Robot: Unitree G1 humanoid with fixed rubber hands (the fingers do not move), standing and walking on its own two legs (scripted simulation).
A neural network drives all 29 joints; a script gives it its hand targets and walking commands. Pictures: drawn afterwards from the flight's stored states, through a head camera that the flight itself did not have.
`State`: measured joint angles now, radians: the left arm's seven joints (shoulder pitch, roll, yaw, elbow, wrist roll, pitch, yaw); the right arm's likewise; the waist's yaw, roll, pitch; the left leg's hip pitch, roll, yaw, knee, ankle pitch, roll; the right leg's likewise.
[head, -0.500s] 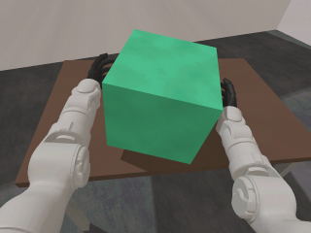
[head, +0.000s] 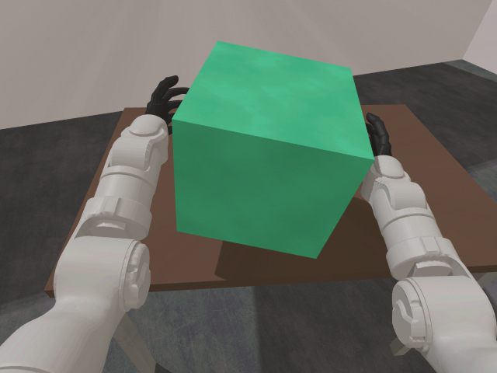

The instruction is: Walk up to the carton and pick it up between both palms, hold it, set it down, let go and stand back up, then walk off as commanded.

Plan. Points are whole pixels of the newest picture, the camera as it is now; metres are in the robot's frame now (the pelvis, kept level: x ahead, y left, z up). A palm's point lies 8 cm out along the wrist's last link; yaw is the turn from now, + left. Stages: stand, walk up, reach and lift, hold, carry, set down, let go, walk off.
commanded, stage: reach and lift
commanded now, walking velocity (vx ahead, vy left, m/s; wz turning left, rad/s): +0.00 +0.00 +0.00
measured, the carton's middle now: (265, 147) +0.50 +0.01 +0.14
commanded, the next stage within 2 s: hold in 1.64 s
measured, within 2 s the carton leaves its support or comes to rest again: neither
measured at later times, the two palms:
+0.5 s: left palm (151, 127) +0.39 +0.18 +0.24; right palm (394, 143) +0.40 -0.17 +0.22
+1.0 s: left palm (149, 124) +0.39 +0.18 +0.25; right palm (397, 135) +0.40 -0.17 +0.24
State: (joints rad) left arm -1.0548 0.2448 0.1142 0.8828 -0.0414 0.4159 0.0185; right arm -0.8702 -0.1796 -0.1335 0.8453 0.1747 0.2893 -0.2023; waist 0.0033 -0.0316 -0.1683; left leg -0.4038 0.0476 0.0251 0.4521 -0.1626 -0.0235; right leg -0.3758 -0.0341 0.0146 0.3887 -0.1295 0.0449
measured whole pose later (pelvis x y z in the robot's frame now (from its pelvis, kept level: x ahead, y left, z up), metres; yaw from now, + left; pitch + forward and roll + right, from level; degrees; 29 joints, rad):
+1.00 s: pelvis -0.01 +0.00 +0.00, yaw +1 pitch +6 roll -1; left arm -0.97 0.19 0.17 0.62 -0.04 0.69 0.10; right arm -1.00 -0.27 -0.08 0.87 0.24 0.51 -0.14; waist 0.00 -0.01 -0.23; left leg -0.40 0.05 0.01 0.45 -0.15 -0.02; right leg -0.37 -0.03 0.01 0.39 -0.12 0.04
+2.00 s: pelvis -0.01 +0.00 +0.00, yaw +1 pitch +5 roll -1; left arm -1.00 0.19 0.20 0.56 -0.04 0.84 0.10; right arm -1.06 -0.30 -0.07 0.82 0.28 0.67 -0.16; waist 0.00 -0.01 -0.29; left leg -0.40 0.05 0.00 0.45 -0.14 -0.02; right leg -0.37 -0.03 0.01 0.39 -0.11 0.04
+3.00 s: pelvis -0.01 -0.01 +0.00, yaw +1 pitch +5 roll -1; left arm -1.01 0.19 0.22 0.56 -0.03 0.85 0.09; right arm -1.07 -0.31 -0.07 0.82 0.28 0.70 -0.17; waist 0.00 0.00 -0.29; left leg -0.40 0.05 0.00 0.45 -0.14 -0.02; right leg -0.37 -0.02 0.01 0.39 -0.11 0.04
